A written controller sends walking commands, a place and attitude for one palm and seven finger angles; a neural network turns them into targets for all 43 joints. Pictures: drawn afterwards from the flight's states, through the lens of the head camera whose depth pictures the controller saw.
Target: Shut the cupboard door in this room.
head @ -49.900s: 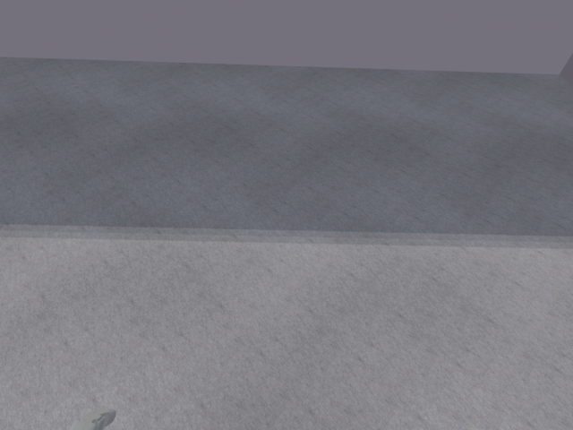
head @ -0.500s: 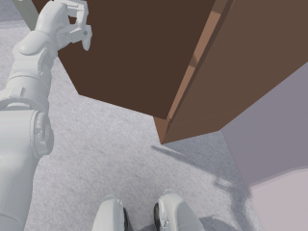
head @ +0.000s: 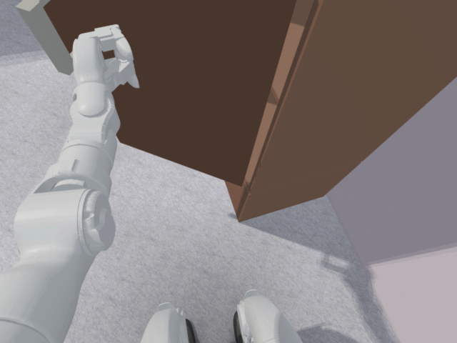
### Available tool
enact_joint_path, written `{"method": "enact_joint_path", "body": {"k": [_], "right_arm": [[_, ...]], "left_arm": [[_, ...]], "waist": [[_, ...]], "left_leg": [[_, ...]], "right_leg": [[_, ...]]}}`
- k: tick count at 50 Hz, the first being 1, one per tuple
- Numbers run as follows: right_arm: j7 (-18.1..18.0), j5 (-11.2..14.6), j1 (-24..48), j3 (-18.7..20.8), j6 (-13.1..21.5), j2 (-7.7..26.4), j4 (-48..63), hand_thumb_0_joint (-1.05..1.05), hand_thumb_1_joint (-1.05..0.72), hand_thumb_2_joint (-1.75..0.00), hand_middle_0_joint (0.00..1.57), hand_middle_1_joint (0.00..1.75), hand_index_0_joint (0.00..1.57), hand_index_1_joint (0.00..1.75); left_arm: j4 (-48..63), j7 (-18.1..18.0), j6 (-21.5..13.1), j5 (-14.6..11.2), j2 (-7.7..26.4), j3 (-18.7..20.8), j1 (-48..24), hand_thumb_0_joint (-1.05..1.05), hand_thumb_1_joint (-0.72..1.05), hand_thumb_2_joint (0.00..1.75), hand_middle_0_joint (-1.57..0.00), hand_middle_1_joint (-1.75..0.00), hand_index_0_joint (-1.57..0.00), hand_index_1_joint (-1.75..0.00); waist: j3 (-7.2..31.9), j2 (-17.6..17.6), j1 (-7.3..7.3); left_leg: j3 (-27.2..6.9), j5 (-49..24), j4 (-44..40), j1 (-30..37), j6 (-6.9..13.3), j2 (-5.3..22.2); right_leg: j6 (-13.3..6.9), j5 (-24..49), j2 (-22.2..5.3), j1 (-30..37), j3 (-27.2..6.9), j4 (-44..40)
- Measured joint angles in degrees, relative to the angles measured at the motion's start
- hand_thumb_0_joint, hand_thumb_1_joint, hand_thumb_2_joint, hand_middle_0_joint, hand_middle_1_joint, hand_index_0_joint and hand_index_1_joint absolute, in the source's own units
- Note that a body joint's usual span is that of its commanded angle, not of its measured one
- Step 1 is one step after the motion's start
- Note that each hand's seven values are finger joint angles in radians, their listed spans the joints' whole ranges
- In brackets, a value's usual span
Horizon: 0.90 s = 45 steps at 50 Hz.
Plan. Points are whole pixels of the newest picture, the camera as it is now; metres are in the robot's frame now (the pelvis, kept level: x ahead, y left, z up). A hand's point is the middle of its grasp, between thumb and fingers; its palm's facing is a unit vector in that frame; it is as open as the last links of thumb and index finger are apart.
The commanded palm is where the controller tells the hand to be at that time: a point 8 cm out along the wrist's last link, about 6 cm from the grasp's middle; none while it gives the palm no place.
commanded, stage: pull the fist back off the door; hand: left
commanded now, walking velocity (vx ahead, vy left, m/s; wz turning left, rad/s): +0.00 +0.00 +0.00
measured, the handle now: (58, 32) +0.64 +0.19 +0.10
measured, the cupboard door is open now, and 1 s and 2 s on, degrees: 52 52 52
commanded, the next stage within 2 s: draw the hand back to the body in 0.52 s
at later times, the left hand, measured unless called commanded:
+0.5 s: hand (120, 108) +0.47 +0.09 +0.11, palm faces +0.04 -1.00 -0.01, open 3.1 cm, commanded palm +0.45 +0.14 +0.11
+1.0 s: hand (62, 150) +0.39 +0.15 +0.14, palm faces +0.09 -1.00 +0.00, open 3.1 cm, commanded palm +0.35 +0.19 +0.15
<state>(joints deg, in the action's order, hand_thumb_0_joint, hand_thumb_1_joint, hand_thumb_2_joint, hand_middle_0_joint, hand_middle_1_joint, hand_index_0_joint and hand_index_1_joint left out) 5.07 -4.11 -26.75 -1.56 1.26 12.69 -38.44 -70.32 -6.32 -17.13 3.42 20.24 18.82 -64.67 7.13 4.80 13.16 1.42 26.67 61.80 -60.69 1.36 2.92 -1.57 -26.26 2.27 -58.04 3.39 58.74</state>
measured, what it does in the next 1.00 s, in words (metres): rises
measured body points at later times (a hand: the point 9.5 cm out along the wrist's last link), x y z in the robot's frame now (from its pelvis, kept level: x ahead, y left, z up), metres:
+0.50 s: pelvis +0.01 -0.01 +0.03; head +0.10 +0.00 +0.47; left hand +0.46 +0.15 +0.11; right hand +0.08 -0.27 -0.09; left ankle +0.01 +0.10 -0.66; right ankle +0.01 -0.11 -0.66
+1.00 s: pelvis +0.01 -0.01 +0.05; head +0.03 -0.02 +0.50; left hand +0.38 +0.20 +0.14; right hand +0.08 -0.26 -0.07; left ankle +0.01 +0.10 -0.66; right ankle +0.01 -0.11 -0.66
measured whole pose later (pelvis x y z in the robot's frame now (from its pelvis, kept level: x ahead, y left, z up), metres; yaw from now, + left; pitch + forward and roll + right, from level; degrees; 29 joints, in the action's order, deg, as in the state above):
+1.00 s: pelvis +0.01 -0.01 +0.05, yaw +1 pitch +8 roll -1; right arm -1.0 2.6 -21.1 -0.1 -0.4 14.5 -36.8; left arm -34.8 2.5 -15.7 -10.3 11.3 9.5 -20.6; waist 5.9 2.7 2.9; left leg 2.7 21.0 43.8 -30.8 1.0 1.6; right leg -1.6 -21.4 1.7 -29.2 1.9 42.6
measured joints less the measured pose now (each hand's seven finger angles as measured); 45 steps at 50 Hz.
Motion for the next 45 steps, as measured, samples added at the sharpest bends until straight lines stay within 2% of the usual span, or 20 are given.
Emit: {"method": "enact_joint_path", "body": {"k": [3,6,10,16,20,25,29,32,35,38,41,45], "right_arm": [[-0.7,0.8,-0.9,0.1,-0.8,0.2,0.3,0.01,-0.91,-0.9,0.21,0.3,0.2,0.3],[-1.0,1.1,-1.5,0.5,-0.7,0.7,0.7,0.01,-0.91,-0.9,0.21,0.3,0.2,0.3],[-0.8,1.3,-0.9,1.4,-0.9,1.6,0.7,0.01,-0.91,-0.9,0.21,0.3,0.2,0.3],[-1.2,2.3,2.0,2.8,-2.0,2.8,1.2,0.01,-0.91,-0.9,0.21,0.3,0.2,0.3],[-2.0,2.8,4.9,3.5,-1.4,3.0,1.4,0.01,-0.91,-0.9,0.2,0.3,0.2,0.3],[-2.5,3.1,8.2,3.7,-0.3,2.6,0.7,0.01,-0.91,-0.9,0.2,0.3,0.2,0.3],[-2.9,3.5,10.1,2.7,-1.0,1.6,0.4,0.01,-0.91,-0.9,0.2,0.3,0.2,0.3],[-3.3,3.7,10.5,1.7,-1.3,0.7,0.9,0.01,-0.91,-0.9,0.2,0.3,0.2,0.3],[-3.4,3.6,9.9,1.0,-1.0,0.1,1.3,0.0,-0.91,-0.9,0.2,0.3,0.2,0.3],[-3.4,3.6,8.2,0.9,-1.0,0.0,1.7,0.01,-0.91,-0.9,0.21,0.3,0.2,0.3],[-3.4,4.1,6.2,1.4,-1.3,0.4,1.7,0.01,-0.91,-0.9,0.21,0.3,0.2,0.3],[-4.1,5.5,4.7,1.7,-2.5,1.2,1.4,0.01,-0.91,-0.9,0.21,0.3,0.2,0.3]], "left_arm": [[0.4,1.4,0.3,-2.7,-1.3,1.5,3.2,0.02,0.9,0.9,-1.29,-1.5,-1.29,-1.5],[1.8,1.4,-1.8,-4.1,-2.5,1.4,6.4,0.02,0.9,0.9,-1.3,-1.5,-1.29,-1.5],[3.4,1.7,-5.1,-3.9,-3.5,-1.2,9.9,0.01,0.9,0.9,-1.3,-1.5,-1.29,-1.5],[6.4,3.9,-5.3,-6.4,-6.8,-5.5,16.3,0.01,0.9,0.9,-1.29,-1.5,-1.29,-1.5],[11.7,3.3,-6.7,-7.9,-9.7,-7.0,21.2,0.01,0.9,0.9,-1.3,-1.5,-1.29,-1.5],[17.2,2.0,-9.7,-6.9,-11.7,-10.4,24.4,0.02,0.9,0.9,-1.3,-1.5,-1.29,-1.5],[13.1,1.7,-7.3,-6.0,-11.2,-11.2,21.6,0.01,0.9,0.9,-1.3,-1.5,-1.3,-1.5],[9.4,1.7,-4.7,-6.9,-10.7,-9.9,19.2,0.01,0.9,0.9,-1.3,-1.5,-1.3,-1.5],[9.1,2.0,-4.7,-8.1,-10.4,-7.6,18.7,0.01,0.9,0.9,-1.3,-1.5,-1.3,-1.5],[14.6,3.0,-7.0,-8.2,-10.0,-6.1,22.9,0.02,0.9,0.9,-1.3,-1.5,-1.29,-1.5],[21.2,4.5,-7.8,-8.2,-9.4,-7.2,29.1,0.02,0.9,0.9,-1.3,-1.5,-1.29,-1.5],[27.5,7.3,-3.3,-10.7,-9.0,-8.5,36.6,0.01,0.9,0.9,-1.3,-1.5,-1.29,-1.5]], "waist": [[0.2,-0.1,-0.75],[0.6,-0.5,-1.68],[1.0,-1.2,-2.96],[0.4,-2.3,-5.28],[-0.4,-2.8,-6.37],[0.0,-2.6,-7.47],[0.2,-2.4,-7.52],[-0.3,-2.4,-7.16],[-0.6,-2.6,-7.01],[-0.4,-2.6,-7.31],[0.0,-2.0,-8.18],[0.0,-1.6,-9.34]], "left_leg": [[0.6,-0.6,-3.1,4.2,-0.1,0.1],[0.8,-1.0,-5.4,7.6,-0.3,0.1],[0.6,-1.1,-6.8,10.3,-0.5,-0.1],[0.1,-1.5,-7.9,12.9,-0.6,-0.6],[-0.1,-1.6,-8.1,13.9,-0.6,-0.8],[-0.1,-1.3,-7.3,14.6,-0.6,-1.1],[-0.1,-1.6,-7.6,15.6,-0.5,-1.5],[0.0,-2.4,-8.6,16.2,-0.5,-1.6],[0.3,-3.1,-9.3,16.4,-0.5,-1.5],[1.1,-3.3,-10.0,17.2,-0.5,-1.2],[1.6,-3.3,-11.1,19.3,-0.5,-1.1],[1.8,-4.0,-14.0,24.1,-0.4,-1.1]], "right_leg": [[0.0,0.7,0.2,3.8,-0.6,-2.8],[-0.2,1.0,0.3,7.1,-0.9,-5.0],[-0.4,0.9,0.2,9.8,-0.7,-6.1],[-0.5,0.9,-0.3,12.6,-0.2,-7.1],[-0.4,0.9,-0.5,13.6,0.0,-7.1],[-0.3,0.4,-0.8,14.3,0.0,-6.1],[-0.2,0.4,-1.1,15.2,0.0,-6.0],[-0.2,1.1,-1.3,15.7,-0.1,-6.7],[-0.3,1.7,-1.2,15.5,-0.4,-7.1],[-0.4,2.1,-0.9,15.9,-1.2,-7.5],[-0.3,2.3,-0.6,17.8,-1.8,-8.6],[-0.1,3.2,-0.6,22.5,-2.0,-11.6]]}}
